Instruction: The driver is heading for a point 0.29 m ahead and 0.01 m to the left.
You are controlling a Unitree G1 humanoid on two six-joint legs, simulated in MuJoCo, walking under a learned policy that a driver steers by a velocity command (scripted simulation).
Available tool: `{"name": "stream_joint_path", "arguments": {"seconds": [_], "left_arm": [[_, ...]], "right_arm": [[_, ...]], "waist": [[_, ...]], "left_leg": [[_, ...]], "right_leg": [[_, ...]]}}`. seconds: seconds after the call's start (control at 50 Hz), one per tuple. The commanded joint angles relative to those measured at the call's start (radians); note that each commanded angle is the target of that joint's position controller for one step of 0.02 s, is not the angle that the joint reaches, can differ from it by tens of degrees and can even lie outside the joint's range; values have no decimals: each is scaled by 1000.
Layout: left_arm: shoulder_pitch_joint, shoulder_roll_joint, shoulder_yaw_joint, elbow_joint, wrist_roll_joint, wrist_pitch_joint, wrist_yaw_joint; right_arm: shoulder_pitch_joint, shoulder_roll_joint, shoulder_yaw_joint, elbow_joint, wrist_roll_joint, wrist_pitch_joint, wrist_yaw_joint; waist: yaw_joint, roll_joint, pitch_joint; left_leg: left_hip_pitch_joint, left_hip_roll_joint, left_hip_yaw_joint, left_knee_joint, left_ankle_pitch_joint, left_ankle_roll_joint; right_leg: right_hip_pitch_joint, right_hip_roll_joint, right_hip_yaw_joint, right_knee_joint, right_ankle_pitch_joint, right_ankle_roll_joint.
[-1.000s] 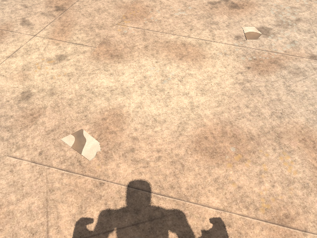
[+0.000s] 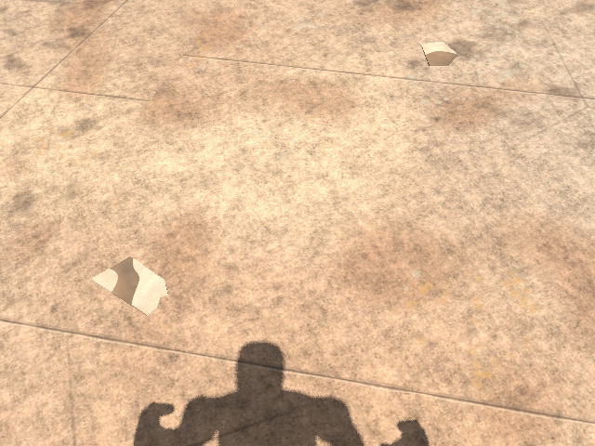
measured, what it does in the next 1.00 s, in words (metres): steps on the spot: right foot, then left foot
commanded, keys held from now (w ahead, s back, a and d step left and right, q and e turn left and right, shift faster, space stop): e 0.26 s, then q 0.62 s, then w+q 0.12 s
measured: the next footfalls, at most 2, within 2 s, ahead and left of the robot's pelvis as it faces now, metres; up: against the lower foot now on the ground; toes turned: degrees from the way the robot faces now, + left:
right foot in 0.10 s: +0.04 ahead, -0.13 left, +0.00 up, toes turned -5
left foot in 0.50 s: +0.07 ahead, +0.10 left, +0.00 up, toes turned -10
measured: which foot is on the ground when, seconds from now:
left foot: down 0.00-0.10, up 0.12-0.48, down 0.50-0.72, up 0.74-1.00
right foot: up 0.00-0.08, down 0.10-1.00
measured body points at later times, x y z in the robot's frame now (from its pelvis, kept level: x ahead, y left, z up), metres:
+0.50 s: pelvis +0.01 -0.04 +0.00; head +0.02 -0.05 +0.45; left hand +0.23 +0.17 -0.08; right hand +0.09 -0.33 -0.11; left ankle +0.04 +0.11 -0.73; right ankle +0.00 -0.13 -0.73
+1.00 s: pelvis +0.01 +0.01 +0.00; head +0.04 +0.03 +0.45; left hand +0.10 +0.31 -0.11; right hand +0.21 -0.24 -0.08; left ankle -0.01 +0.11 -0.73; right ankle +0.00 -0.13 -0.73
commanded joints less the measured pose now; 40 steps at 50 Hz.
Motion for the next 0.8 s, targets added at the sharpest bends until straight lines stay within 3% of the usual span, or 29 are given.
{"name": "stream_joint_path", "arguments": {"seconds": [0.02,0.06,0.08,0.1,0.12,0.14,0.16,0.18,0.2,0.22,0.26,0.32,0.4,0.46,0.5,0.52,0.54,0.56,0.6,0.66,0.7,0.72,0.74,0.76,0.78,0.8], "left_arm": [[-29,61,9,-97,-5,-11,-15],[46,70,22,-76,1,-7,-13],[87,91,35,-65,8,-7,-2],[113,192,61,-81,8,-13,13],[117,284,69,-114,45,-32,10],[138,235,56,-110,66,-57,2],[97,203,42,-97,59,-71,5],[52,178,38,-94,36,-71,13],[12,155,28,-97,19,-64,23],[-2,147,21,-100,17,-57,31],[7,139,17,-98,24,-48,43],[8,91,-3,-86,29,-48,51],[11,43,-27,-47,53,-52,39],[-8,59,-29,-23,53,-56,24],[25,73,-24,-2,44,-62,26],[49,80,-21,-4,55,-69,29],[73,86,-16,-12,60,-74,31],[34,80,-15,-16,61,-73,38],[-2,55,-9,-29,51,-58,50],[19,37,2,-43,48,-41,49],[39,52,14,-43,48,-42,42],[59,74,22,-39,47,-43,40],[57,101,29,-35,47,-47,39],[50,90,24,-44,48,-56,44],[55,85,19,-48,49,-65,47],[25,90,20,-50,45,-70,51]], "right_arm": [[-40,-195,-54,-68,11,0,-1],[-46,-189,-51,-62,32,-1,5],[-1,-157,-43,-43,34,-7,9],[33,-106,-30,-48,-1,-9,14],[-72,-77,-12,-120,-31,-14,6],[-119,-130,-26,-118,-9,-16,0],[-111,-139,-29,-106,7,-12,-2],[-87,-144,-35,-80,0,-8,-9],[-86,-152,-39,-72,-8,-5,-15],[-79,-145,-38,-65,-10,-5,-12],[-58,-114,-29,-51,-2,-7,-2],[-55,-83,-10,-28,6,-2,3],[-72,-59,10,-22,9,-3,20],[-57,-84,7,-19,18,-9,27],[-53,-120,4,-28,3,-17,26],[-51,-172,-4,-44,-1,-20,22],[-52,-216,-19,-37,12,-19,22],[-44,-194,-21,-35,24,-19,26],[-51,-158,-13,-47,17,-20,26],[-47,-154,-15,-74,17,-18,22],[-50,-140,-13,-95,21,-11,19],[-42,-128,-10,-103,21,-5,17],[-20,-117,-10,-109,17,1,19],[-27,-132,-17,-116,12,7,22],[-39,-152,-29,-121,18,13,26],[-35,-140,-30,-118,27,21,28]], "waist": [[-10,181,-134],[30,157,-152],[36,99,-154],[20,-140,-140],[46,-338,-149],[98,-199,-206],[62,-156,-157],[35,-97,-131],[22,-90,-119],[10,-98,-129],[5,-96,-163],[19,-96,-181],[47,-140,-144],[32,-124,-81],[24,-73,-65],[49,-5,-84],[83,93,-97],[54,131,-96],[48,165,-97],[47,149,-108],[44,49,-108],[42,-37,-110],[26,-144,-110],[38,-177,-119],[44,-105,-111],[25,-51,-100]], "left_leg": [[106,234,-126,-94,470,201],[76,230,-85,-14,386,158],[11,193,-34,82,266,103],[-214,98,63,338,-42,2],[-456,-57,-22,570,-440,-60],[-453,-41,-150,720,-436,-60],[-461,-24,-165,743,-346,-49],[-461,-7,-165,709,-253,-49],[-451,2,-171,669,-185,-55],[-397,-13,-160,672,-139,-65],[-355,-38,-150,644,-85,-78],[-309,-15,-139,479,-39,-90],[-111,18,-117,244,-48,-79],[-20,-1,-92,65,-2,-51],[35,11,-121,-66,188,-19],[50,65,-188,-35,391,6],[32,77,-225,-1,414,49],[-28,75,-259,-32,317,76],[-74,99,-331,-67,262,95],[-116,86,-363,-34,215,97],[-182,22,-297,67,154,54],[-232,-26,-231,167,98,19],[-273,-59,-148,287,-55,-13],[-325,-32,-132,484,-305,-32],[-371,-14,-154,639,-360,-43],[-389,11,-167,668,-335,-49]], "right_leg": [[60,-11,-51,-170,52,-6],[183,32,-102,-374,208,-39],[286,53,-72,-477,298,-69],[438,-117,205,-547,623,-144],[430,-371,612,-600,816,-379],[411,-380,601,-623,743,-441],[375,-322,499,-613,665,-387],[357,-258,423,-603,584,-323],[338,-225,386,-596,581,-287],[300,-195,354,-593,635,-276],[305,-171,330,-591,655,-278],[346,-164,282,-589,604,-269],[252,-153,251,-617,423,-270],[204,-155,263,-615,303,-262],[208,-125,249,-578,304,-204],[211,-82,212,-522,276,-165],[207,-14,136,-499,254,-131],[240,26,60,-449,251,-100],[255,41,13,-384,255,-86],[269,23,15,-388,254,-108],[302,-47,75,-468,277,-150],[329,-140,171,-537,327,-205],[343,-273,286,-593,436,-286],[351,-380,367,-612,576,-364],[355,-419,380,-616,677,-402],[354,-397,317,-611,683,-379]]}}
